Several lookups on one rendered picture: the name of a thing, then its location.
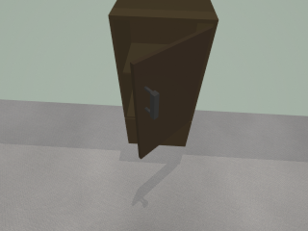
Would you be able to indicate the cupboard door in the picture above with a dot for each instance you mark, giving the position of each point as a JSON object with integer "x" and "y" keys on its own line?
{"x": 174, "y": 72}

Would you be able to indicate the handle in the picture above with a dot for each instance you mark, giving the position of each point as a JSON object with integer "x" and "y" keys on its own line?
{"x": 154, "y": 103}

